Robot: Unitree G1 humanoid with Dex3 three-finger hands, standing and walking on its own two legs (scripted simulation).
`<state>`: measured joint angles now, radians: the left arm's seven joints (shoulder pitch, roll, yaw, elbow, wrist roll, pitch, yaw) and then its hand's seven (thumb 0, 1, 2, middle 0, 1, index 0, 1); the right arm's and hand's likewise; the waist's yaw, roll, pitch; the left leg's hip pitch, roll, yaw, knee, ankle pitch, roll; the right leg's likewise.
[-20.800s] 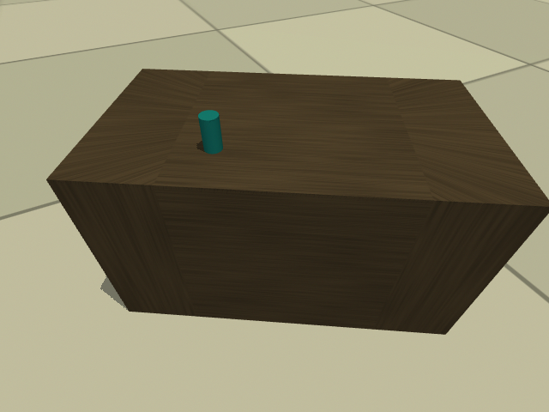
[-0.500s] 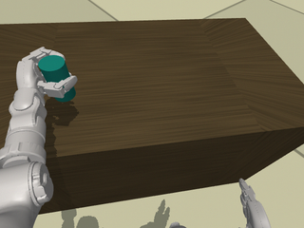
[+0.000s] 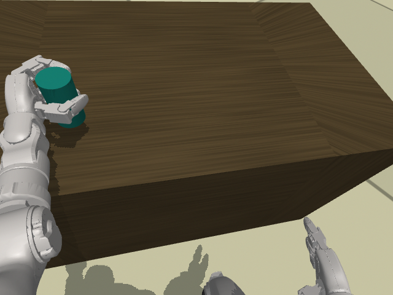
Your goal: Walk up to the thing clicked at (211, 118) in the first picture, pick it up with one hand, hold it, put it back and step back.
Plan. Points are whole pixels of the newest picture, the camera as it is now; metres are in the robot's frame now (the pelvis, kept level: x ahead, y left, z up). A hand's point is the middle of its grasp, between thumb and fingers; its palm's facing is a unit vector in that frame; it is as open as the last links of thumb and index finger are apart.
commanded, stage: lower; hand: left
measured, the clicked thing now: (63, 99) +0.53 +0.18 +0.09
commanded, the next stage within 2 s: loosen in 0.66 s
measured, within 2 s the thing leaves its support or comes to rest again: rests again in 0.50 s
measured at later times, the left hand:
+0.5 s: hand (69, 104) +0.54 +0.18 +0.07, palm faces +0.08 -1.00 -0.02, open 8.6 cm
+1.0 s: hand (71, 108) +0.54 +0.17 +0.06, palm faces +0.09 -1.00 +0.00, open 8.9 cm
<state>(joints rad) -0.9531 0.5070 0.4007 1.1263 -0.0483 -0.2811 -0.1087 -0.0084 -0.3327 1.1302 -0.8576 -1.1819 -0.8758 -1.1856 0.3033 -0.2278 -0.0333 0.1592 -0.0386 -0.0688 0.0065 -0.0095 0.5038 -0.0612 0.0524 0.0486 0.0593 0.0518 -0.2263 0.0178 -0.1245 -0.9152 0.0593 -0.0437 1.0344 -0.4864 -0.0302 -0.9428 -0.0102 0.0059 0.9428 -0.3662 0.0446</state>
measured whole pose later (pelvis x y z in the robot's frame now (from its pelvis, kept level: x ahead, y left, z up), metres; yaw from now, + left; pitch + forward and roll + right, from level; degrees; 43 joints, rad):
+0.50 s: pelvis -0.01 +0.00 -0.02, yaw +0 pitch +24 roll -3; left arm -0.98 0.55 0.42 1.17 -0.01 -0.31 -0.10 -0.01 -0.33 1.13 -0.85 -1.19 -0.87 -1.19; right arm 0.34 -0.24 -0.03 0.03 -0.05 -0.04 0.02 -0.01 0.51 -0.06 0.05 0.05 0.06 0.05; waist -0.27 0.01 -0.13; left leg -1.04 0.06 -0.05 1.14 -0.51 -0.03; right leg -1.06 -0.01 0.01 1.04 -0.39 0.05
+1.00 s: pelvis -0.01 +0.00 -0.03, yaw +0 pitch +25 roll -3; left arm -0.99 0.55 0.41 1.17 -0.02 -0.33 -0.10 -0.01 -0.28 0.85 -0.89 -0.99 -0.91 -0.99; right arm 0.36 -0.25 -0.02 -0.03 -0.05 -0.02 0.03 -0.01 0.51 -0.05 0.06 0.05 0.06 0.05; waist -0.27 0.01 -0.14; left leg -1.09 0.06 -0.06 1.19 -0.53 -0.03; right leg -1.12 -0.01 0.00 1.09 -0.41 0.05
